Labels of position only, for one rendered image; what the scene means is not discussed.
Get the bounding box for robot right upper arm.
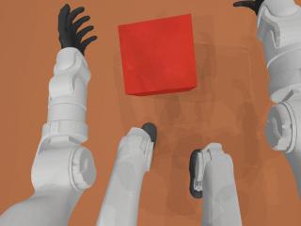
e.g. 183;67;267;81
264;100;301;201

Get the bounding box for robot left hand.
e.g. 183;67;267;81
57;4;98;56

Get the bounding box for carton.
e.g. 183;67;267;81
118;13;198;97

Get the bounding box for robot right forearm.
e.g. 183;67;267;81
256;0;301;103

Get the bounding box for robot left upper arm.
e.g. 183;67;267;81
0;145;97;226

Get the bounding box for robot right hand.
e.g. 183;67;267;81
233;0;264;16

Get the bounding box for robot left forearm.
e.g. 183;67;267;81
31;47;91;185

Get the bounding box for left robot thigh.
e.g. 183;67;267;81
95;134;154;226

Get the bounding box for right robot foot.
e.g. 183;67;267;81
189;149;203;199

